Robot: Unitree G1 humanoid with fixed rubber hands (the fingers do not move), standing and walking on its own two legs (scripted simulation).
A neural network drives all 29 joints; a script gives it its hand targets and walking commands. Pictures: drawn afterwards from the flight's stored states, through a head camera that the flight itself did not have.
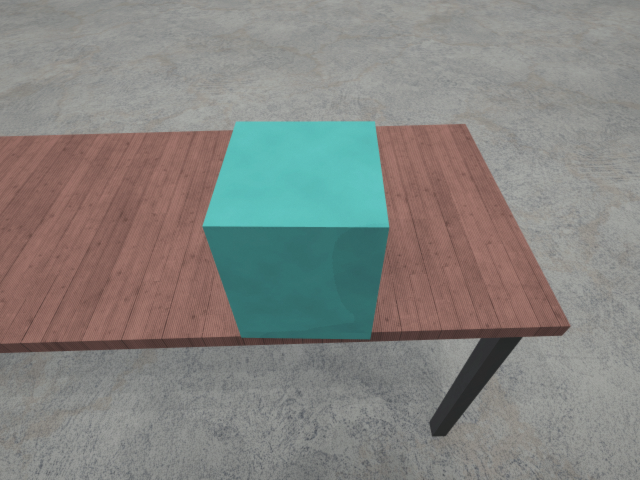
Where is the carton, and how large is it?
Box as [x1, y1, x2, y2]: [202, 121, 388, 338]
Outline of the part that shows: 236,122 202,226 241,337 369,338 388,231 388,221 374,121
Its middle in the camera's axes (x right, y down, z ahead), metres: -0.02 +0.00 +0.57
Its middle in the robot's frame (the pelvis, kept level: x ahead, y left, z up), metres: +0.45 +0.07 +0.05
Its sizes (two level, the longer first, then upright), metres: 0.210 0.200 0.250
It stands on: a table, 0.71 m high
